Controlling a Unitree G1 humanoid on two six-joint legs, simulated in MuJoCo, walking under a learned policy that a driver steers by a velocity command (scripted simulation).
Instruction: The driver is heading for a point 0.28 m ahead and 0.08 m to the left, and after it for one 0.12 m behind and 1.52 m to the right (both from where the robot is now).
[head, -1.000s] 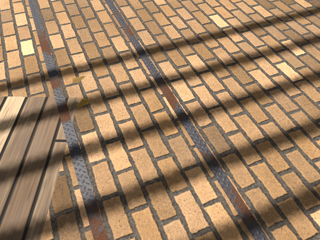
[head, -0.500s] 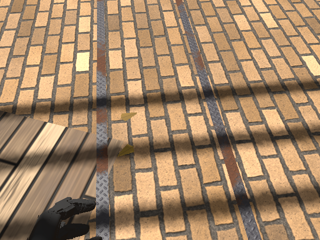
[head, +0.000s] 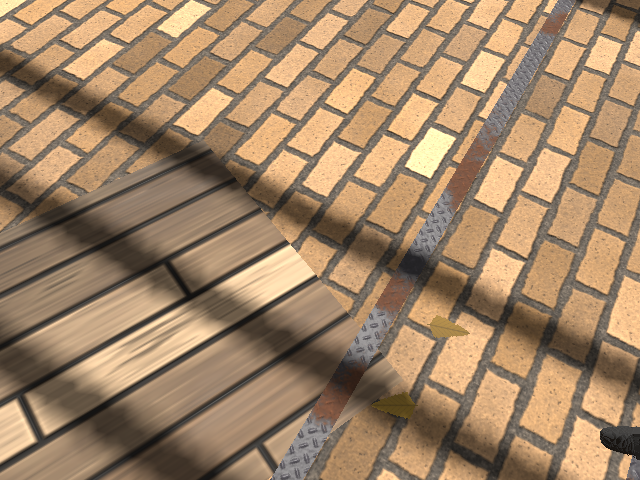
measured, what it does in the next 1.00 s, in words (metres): walks ahead, turning right: left foot, then right foot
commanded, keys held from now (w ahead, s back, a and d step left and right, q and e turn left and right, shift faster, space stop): q+shift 0.12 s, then e+shift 0.88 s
